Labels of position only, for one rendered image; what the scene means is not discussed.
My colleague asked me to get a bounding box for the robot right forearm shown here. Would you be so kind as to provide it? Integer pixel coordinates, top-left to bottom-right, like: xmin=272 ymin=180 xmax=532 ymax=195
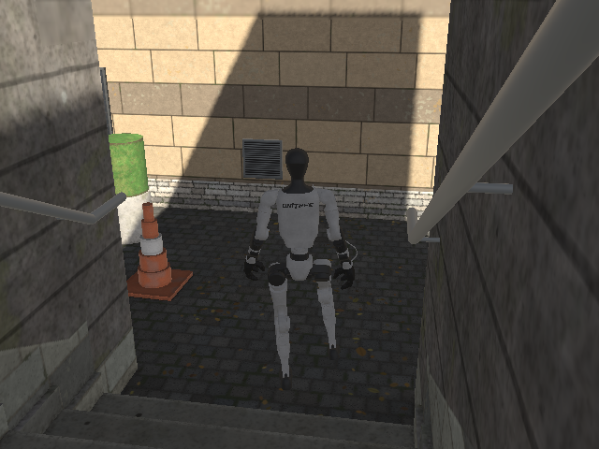
xmin=333 ymin=227 xmax=353 ymax=269

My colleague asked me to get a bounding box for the right robot thigh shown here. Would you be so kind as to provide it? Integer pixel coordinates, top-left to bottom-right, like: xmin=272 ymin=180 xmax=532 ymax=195
xmin=312 ymin=259 xmax=331 ymax=304

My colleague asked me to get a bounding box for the robot left forearm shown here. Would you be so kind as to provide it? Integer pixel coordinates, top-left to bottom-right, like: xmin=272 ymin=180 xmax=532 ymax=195
xmin=245 ymin=227 xmax=264 ymax=264

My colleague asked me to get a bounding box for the left robot upper arm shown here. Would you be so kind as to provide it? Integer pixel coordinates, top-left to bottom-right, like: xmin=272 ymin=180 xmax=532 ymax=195
xmin=255 ymin=189 xmax=278 ymax=240

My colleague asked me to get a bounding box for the right robot upper arm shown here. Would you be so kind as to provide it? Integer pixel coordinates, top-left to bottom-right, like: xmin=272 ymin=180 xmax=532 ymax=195
xmin=317 ymin=188 xmax=342 ymax=241

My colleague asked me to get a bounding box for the robot left hand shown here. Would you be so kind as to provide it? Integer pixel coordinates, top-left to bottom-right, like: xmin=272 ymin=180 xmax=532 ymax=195
xmin=243 ymin=259 xmax=265 ymax=281

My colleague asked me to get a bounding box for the left robot shin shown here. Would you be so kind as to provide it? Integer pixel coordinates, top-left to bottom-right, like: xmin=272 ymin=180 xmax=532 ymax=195
xmin=274 ymin=317 xmax=290 ymax=378

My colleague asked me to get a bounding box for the robot right hand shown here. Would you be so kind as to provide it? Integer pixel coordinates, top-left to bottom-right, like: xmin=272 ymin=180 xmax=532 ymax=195
xmin=333 ymin=266 xmax=355 ymax=290

